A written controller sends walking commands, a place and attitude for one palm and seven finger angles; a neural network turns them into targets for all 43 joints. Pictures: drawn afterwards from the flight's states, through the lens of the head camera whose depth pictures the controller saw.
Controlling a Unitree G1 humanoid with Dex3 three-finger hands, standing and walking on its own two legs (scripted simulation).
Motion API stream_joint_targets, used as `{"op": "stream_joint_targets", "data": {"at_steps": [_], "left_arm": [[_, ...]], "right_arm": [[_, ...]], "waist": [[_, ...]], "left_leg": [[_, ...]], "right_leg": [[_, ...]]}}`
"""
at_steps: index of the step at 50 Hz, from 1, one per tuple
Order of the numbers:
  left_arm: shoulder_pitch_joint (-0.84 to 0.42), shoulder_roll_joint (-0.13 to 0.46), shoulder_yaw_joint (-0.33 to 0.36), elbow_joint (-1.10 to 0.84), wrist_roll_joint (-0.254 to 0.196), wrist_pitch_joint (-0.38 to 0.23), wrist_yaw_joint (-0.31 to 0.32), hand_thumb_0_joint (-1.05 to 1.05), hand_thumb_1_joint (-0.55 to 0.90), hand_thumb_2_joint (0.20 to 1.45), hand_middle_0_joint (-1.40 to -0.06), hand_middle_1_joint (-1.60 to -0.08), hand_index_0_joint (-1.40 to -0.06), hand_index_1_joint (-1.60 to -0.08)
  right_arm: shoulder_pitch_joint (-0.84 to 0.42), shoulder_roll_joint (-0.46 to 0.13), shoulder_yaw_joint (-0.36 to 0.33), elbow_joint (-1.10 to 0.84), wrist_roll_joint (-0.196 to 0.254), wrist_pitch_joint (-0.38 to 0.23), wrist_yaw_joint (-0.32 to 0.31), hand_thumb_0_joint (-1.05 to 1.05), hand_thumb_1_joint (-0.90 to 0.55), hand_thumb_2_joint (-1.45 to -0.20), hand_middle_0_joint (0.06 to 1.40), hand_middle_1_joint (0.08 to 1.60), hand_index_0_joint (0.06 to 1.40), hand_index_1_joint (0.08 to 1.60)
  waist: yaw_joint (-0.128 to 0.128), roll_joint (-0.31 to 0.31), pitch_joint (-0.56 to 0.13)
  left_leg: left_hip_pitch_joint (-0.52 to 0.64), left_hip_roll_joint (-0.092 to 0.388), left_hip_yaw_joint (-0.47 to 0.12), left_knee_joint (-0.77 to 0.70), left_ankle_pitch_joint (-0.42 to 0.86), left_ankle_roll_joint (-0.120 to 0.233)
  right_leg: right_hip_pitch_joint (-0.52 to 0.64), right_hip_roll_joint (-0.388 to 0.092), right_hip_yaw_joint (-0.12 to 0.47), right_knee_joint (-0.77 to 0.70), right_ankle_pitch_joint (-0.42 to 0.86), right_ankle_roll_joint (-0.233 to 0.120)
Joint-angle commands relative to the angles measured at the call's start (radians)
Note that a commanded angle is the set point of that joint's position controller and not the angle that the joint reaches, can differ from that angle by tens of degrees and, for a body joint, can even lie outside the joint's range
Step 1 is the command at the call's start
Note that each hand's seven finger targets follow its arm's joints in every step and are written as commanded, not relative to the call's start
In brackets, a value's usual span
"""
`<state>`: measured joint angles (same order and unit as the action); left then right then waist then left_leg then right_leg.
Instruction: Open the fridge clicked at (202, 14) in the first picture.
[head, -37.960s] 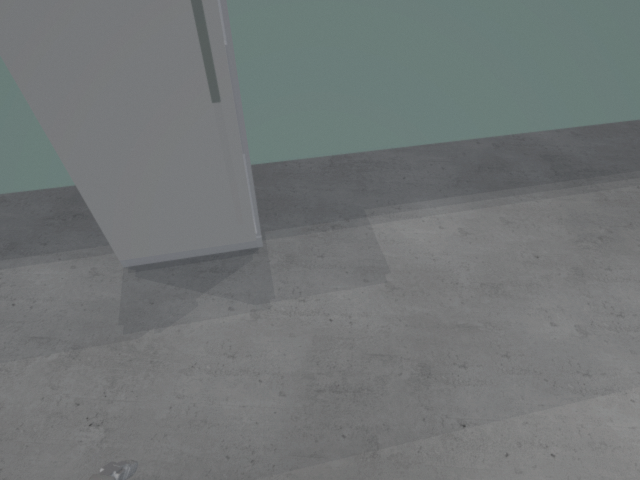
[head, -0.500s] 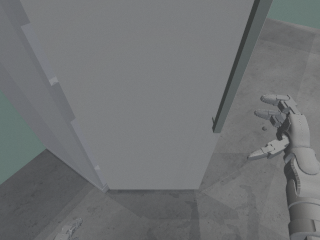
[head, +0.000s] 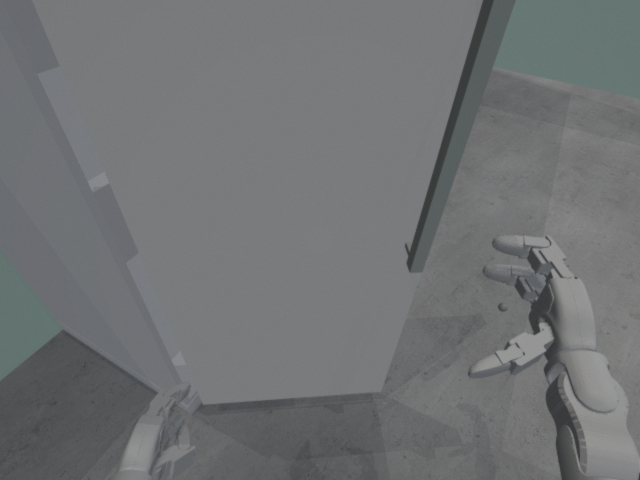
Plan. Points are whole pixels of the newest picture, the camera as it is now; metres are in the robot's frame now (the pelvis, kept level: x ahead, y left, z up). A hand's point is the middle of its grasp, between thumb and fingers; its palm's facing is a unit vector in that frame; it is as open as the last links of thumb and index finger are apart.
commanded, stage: slip the hand off the handle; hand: right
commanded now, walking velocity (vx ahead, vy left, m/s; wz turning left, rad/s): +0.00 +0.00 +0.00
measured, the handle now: (442, 156) +0.51 -0.16 +0.18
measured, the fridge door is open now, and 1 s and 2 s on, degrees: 56 56 56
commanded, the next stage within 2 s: draw the hand back to the body in 0.32 s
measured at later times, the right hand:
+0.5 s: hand (515, 295) +0.30 -0.21 +0.13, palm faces +0.16 +0.99 +0.00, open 14.7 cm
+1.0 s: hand (564, 319) +0.25 -0.24 +0.15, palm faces +0.34 +0.93 -0.11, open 14.5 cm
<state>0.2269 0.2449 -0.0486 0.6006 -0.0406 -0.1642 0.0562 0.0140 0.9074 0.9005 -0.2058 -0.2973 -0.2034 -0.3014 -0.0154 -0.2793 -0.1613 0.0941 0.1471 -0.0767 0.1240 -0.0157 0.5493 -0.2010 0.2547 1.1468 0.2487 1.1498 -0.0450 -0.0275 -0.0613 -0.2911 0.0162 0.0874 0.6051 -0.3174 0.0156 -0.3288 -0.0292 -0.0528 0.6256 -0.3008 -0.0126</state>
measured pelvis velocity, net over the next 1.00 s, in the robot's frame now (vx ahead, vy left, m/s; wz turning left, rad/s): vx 0.01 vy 0.00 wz -0.01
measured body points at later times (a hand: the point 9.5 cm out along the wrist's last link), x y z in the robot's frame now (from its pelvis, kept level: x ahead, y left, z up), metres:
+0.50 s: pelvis +0.00 +0.01 +0.00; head -0.01 +0.02 +0.45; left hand +0.16 +0.26 -0.08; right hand +0.29 -0.27 +0.13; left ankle +0.00 +0.11 -0.73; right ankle +0.02 -0.11 -0.73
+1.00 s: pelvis +0.01 +0.00 +0.01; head -0.03 +0.02 +0.46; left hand +0.22 +0.21 -0.05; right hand +0.23 -0.29 +0.16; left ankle +0.00 +0.11 -0.73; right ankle +0.02 -0.11 -0.73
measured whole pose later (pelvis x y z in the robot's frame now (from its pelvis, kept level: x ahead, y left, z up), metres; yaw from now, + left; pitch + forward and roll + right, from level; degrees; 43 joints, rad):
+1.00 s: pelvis +0.01 +0.00 +0.01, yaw +0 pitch -3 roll +0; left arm 0.19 0.23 -0.07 0.63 -0.02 -0.17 0.09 0.01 0.91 0.90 -0.21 -0.30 -0.20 -0.30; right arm 0.16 -0.26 -0.26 -0.19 0.19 0.16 0.00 -0.01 0.48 -0.23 0.25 1.11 0.24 1.11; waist -0.08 -0.04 -0.06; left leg -0.16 0.02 0.09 0.51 -0.30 0.01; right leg -0.20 -0.02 -0.05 0.53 -0.28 -0.01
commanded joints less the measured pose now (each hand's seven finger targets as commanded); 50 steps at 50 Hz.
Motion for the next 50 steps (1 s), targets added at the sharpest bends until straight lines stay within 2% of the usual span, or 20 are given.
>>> {"op": "stream_joint_targets", "data": {"at_steps": [1, 4, 7, 10, 14, 22, 23, 24, 25, 26, 27, 28, 30, 32, 37, 42, 47, 48, 49, 50], "left_arm": [[-0.097, 0.120, 0.039, -0.123, -0.001, -0.062, 0.029, 0.000, 0.900, 0.900, -0.200, -0.300, -0.200, -0.300], [-0.108, 0.121, 0.036, -0.116, -0.005, -0.062, 0.041, 0.000, 0.900, 0.900, -0.200, -0.300, -0.200, -0.300], [-0.102, 0.125, 0.041, -0.115, -0.005, -0.071, 0.044, 0.000, 0.900, 0.900, -0.200, -0.300, -0.200, -0.300], [-0.097, 0.122, 0.043, -0.119, -0.005, -0.082, 0.038, 0.000, 0.900, 0.900, -0.200, -0.300, -0.200, -0.300], [-0.086, 0.131, 0.050, -0.120, -0.009, -0.087, 0.035, 0.000, 0.900, 0.900, -0.200, -0.300, -0.200, -0.300], [-0.080, 0.133, 0.060, -0.130, -0.005, -0.094, 0.030, 0.000, 0.900, 0.900, -0.200, -0.300, -0.200, -0.300], [-0.133, 0.097, 0.057, -0.131, -0.027, -0.105, 0.039, 0.000, 0.900, 0.900, -0.200, -0.300, -0.200, -0.300], [-0.142, 0.099, 0.049, -0.123, -0.021, -0.118, 0.042, 0.000, 0.900, 0.900, -0.200, -0.300, -0.200, -0.300], [-0.133, 0.103, 0.053, -0.113, -0.019, -0.124, 0.044, 0.000, 0.900, 0.900, -0.200, -0.300, -0.200, -0.300], [-0.129, 0.107, 0.052, -0.108, -0.014, -0.126, 0.042, 0.000, 0.900, 0.900, -0.200, -0.300, -0.200, -0.300], [-0.115, 0.113, 0.052, -0.104, -0.009, -0.122, 0.036, 0.000, 0.900, 0.900, -0.200, -0.300, -0.200, -0.300], [-0.114, 0.114, 0.052, -0.111, -0.006, -0.114, 0.029, 0.000, 0.900, 0.900, -0.200, -0.300, -0.200, -0.300], [-0.097, 0.115, 0.051, -0.124, -0.002, -0.102, 0.020, 0.000, 0.900, 0.900, -0.200, -0.300, -0.200, -0.300], [-0.100, 0.120, 0.053, -0.130, -0.001, -0.092, 0.027, 0.000, 0.900, 0.900, -0.200, -0.300, -0.200, -0.300], [-0.137, 0.107, 0.039, -0.113, 0.001, -0.089, 0.058, 0.000, 0.900, 0.900, -0.200, -0.300, -0.200, -0.300], [-0.156, 0.087, 0.028, -0.124, -0.001, -0.064, 0.041, 0.000, 0.900, 0.900, -0.200, -0.300, -0.200, -0.300], [-0.166, 0.092, 0.025, -0.138, 0.001, -0.062, 0.047, 0.000, 0.900, 0.900, -0.200, -0.300, -0.200, -0.300], [-0.156, 0.110, 0.032, -0.132, 0.031, -0.062, 0.045, 0.000, 0.900, 0.900, -0.200, -0.300, -0.200, -0.300], [-0.153, 0.095, 0.024, -0.123, 0.037, -0.055, 0.041, 0.000, 0.900, 0.900, -0.200, -0.300, -0.200, -0.300], [-0.155, 0.094, 0.022, -0.128, 0.034, -0.051, 0.036, 0.000, 0.900, 0.900, -0.200, -0.300, -0.200, -0.300]], "right_arm": [[-0.378, -0.212, -0.105, -0.202, 0.022, -0.075, -0.001, 0.000, 0.550, -0.200, 0.250, 1.150, 0.250, 1.150], [-0.399, -0.228, -0.116, -0.148, 0.034, -0.067, 0.015, 0.000, 0.550, -0.200, 0.250, 1.150, 0.250, 1.150], [-0.378, -0.244, -0.137, -0.131, 0.049, -0.072, 0.040, 0.000, 0.550, -0.200, 0.250, 1.150, 0.250, 1.150], [-0.343, -0.239, -0.141, -0.140, 0.059, -0.084, 0.066, 0.000, 0.550, -0.200, 0.250, 1.150, 0.250, 1.150], [-0.309, -0.242, -0.156, -0.092, 0.075, -0.086, 0.085, 0.000, 0.550, -0.200, 0.250, 1.150, 0.250, 1.150], [-0.310, -0.275, -0.193, -0.177, 0.067, -0.114, 0.065, 0.000, 0.550, -0.200, 0.250, 1.150, 0.250, 1.150], [-0.360, -0.158, -0.342, -0.180, 0.283, -0.047, -0.024, 0.000, 0.550, -0.200, 0.250, 1.150, 0.250, 1.150], [-0.375, -0.122, -0.267, -0.223, 0.261, -0.013, -0.063, 0.000, 0.550, -0.200, 0.250, 1.150, 0.250, 1.150], [-0.365, -0.128, -0.290, -0.231, 0.257, 0.010, -0.091, 0.000, 0.550, -0.200, 0.250, 1.150, 0.250, 1.150], [-0.315, -0.125, -0.258, -0.236, 0.215, 0.033, -0.113, 0.000, 0.550, -0.200, 0.250, 1.150, 0.250, 1.150], [-0.249, -0.137, -0.225, -0.240, 0.150, 0.052, -0.136, 0.000, 0.550, -0.200, 0.250, 1.150, 0.250, 1.150], [-0.221, -0.107, -0.145, -0.263, 0.083, 0.073, -0.145, 0.000, 0.550, -0.200, 0.250, 1.150, 0.250, 1.150], [-0.225, -0.099, -0.070, -0.332, 0.013, 0.103, -0.145, 0.000, 0.550, -0.200, 0.250, 1.150, 0.250, 1.150], [-0.214, -0.094, -0.073, -0.391, 0.034, 0.118, -0.125, 0.000, 0.550, -0.200, 0.250, 1.150, 0.250, 1.150], [-0.174, -0.166, -0.236, -0.405, 0.138, 0.120, -0.107, 0.000, 0.550, -0.200, 0.250, 1.150, 0.250, 1.150], [-0.101, -0.110, -0.171, -0.455, 0.087, 0.181, -0.123, 0.000, 0.550, -0.200, 0.250, 1.150, 0.250, 1.150], [-0.086, -0.108, -0.163, -0.547, 0.110, 0.213, -0.082, 0.000, 0.369, -0.287, 0.244, 1.044, 0.244, 1.044], [-0.028, -0.291, -0.199, -0.548, -0.020, 0.134, -0.151, 0.000, 0.332, -0.305, 0.242, 1.023, 0.242, 1.023], [0.032, -0.203, -0.158, -0.489, -0.027, 0.105, -0.172, 0.000, 0.296, -0.322, 0.241, 1.001, 0.241, 1.001], [0.054, -0.180, -0.135, -0.487, -0.029, 0.090, -0.181, 0.000, 0.260, -0.340, 0.240, 0.980, 0.240, 0.980]], "waist": [[0.039, 0.008, -0.092], [0.037, 0.023, -0.084], [0.024, 0.026, -0.149], [0.008, -0.029, -0.191], [0.012, 0.051, -0.141], [0.001, 0.004, -0.190], [-0.064, 0.042, -0.244], [-0.044, 0.011, -0.233], [-0.039, 0.018, -0.210], [-0.039, -0.018, -0.189], [-0.033, 0.018, -0.172], [-0.016, -0.044, -0.145], [0.001, -0.070, -0.129], [0.009, -0.011, -0.143], [-0.026, 0.084, -0.155], [-0.033, -0.068, -0.112], [-0.020, -0.004, -0.116], [-0.020, -0.023, -0.043], [-0.012, -0.011, -0.001], [-0.012, 0.018, 0.011]], "left_leg": [[-0.032, -0.026, -0.060, -0.131, 0.092, -0.001], [-0.016, -0.014, -0.085, -0.155, 0.042, -0.005], [0.034, -0.006, -0.100, -0.142, 0.107, -0.008], [0.059, -0.006, -0.093, -0.115, 0.197, -0.006], [0.038, -0.005, -0.093, -0.114, 0.194, -0.017], [0.043, -0.008, -0.089, -0.083, 0.243, -0.011], [0.107, 0.001, -0.090, -0.128, 0.199, -0.008], [0.096, 0.002, -0.088, -0.140, 0.175, -0.013], [0.081, -0.005, -0.077, -0.150, 0.161, -0.012], [0.060, -0.006, -0.072, -0.138, 0.184, -0.010], [0.054, -0.012, -0.058, -0.123, 0.211, -0.009], [0.028, -0.009, -0.054, -0.111, 0.246, -0.007], [0.015, -0.014, -0.040, -0.101, 0.248, 0.002], [0.037, -0.022, -0.037, -0.117, 0.256, 0.002], [0.091, -0.028, -0.039, -0.146, 0.241, -0.003], [0.090, -0.021, -0.028, -0.147, 0.261, 0.011], [0.109, -0.026, -0.022, -0.161, 0.294, 0.007], [0.097, -0.004, -0.068, -0.217, 0.271, -0.001], [0.096, -0.002, -0.054, -0.216, 0.234, 0.000], [0.095, -0.003, -0.050, -0.217, 0.205, 0.001]], "right_leg": [[0.070, 0.026, 0.049, -0.104, 0.072, -0.021], [0.044, 0.031, 0.040, -0.104, 0.042, -0.023], [0.047, 0.032, 0.034, -0.087, 0.090, -0.024], [0.057, 0.036, 0.029, -0.080, 0.144, -0.021], [0.016, 0.033, 0.029, -0.076, 0.130, -0.023], [0.042, 0.033, 0.026, -0.062, 0.177, -0.026], [0.036, 0.047, 0.046, -0.075, 0.148, -0.008], [0.066, 0.045, 0.038, -0.088, 0.133, -0.007], [0.076, 0.043, 0.042, -0.096, 0.130, -0.004], [0.079, 0.041, 0.038, -0.103, 0.149, -0.008], [0.077, 0.031, 0.037, -0.109, 0.177, -0.016], [0.090, 0.030, 0.027, -0.112, 0.205, -0.022], [0.114, 0.023, 0.040, -0.120, 0.227, -0.023], [0.139, 0.016, 0.046, -0.120, 0.235, -0.025], [0.132, 0.023, 0.050, -0.140, 0.210, -0.019], [0.162, 0.021, 0.044, -0.165, 0.252, -0.008], [0.191, 0.018, 0.054, -0.166, 0.273, -0.015], [0.184, 0.029, 0.043, -0.181, 0.240, -0.025], [0.170, 0.027, 0.048, -0.203, 0.211, -0.023], [0.167, 0.023, 0.058, -0.213, 0.189, -0.021]]}}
